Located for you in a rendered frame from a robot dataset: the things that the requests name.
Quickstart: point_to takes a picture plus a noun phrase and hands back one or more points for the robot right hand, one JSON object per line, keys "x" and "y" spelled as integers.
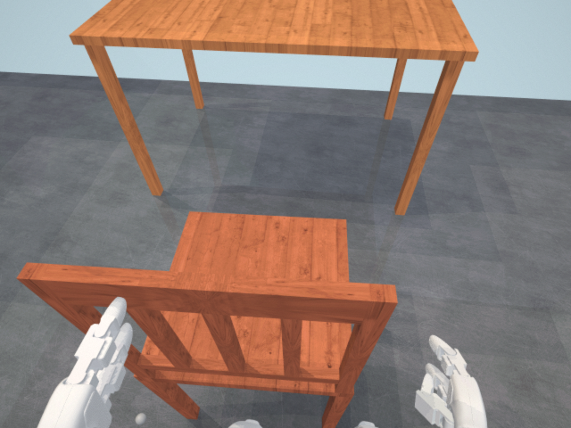
{"x": 458, "y": 402}

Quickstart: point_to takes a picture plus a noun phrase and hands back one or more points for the table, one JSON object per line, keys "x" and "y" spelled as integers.
{"x": 402, "y": 29}

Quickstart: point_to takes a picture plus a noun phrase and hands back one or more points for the robot left hand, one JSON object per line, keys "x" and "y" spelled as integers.
{"x": 82, "y": 399}

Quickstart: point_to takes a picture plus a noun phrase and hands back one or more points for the chair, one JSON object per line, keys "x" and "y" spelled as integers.
{"x": 250, "y": 302}

